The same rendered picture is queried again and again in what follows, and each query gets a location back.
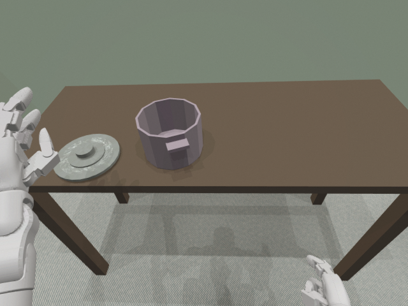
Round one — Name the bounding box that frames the lid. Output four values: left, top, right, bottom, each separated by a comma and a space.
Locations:
54, 134, 120, 182

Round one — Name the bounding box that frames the pot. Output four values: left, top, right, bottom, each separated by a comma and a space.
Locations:
135, 98, 203, 170

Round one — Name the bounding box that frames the robot right hand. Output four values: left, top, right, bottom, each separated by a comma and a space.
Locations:
302, 255, 351, 306

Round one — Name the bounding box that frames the knob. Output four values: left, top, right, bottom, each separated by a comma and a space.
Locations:
75, 143, 94, 158

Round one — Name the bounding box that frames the table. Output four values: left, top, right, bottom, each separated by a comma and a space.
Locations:
24, 79, 408, 281

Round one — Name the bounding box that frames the robot left forearm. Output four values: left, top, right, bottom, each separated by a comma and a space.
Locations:
0, 190, 40, 306

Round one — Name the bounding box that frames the robot left hand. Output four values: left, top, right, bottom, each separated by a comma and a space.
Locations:
0, 87, 61, 193

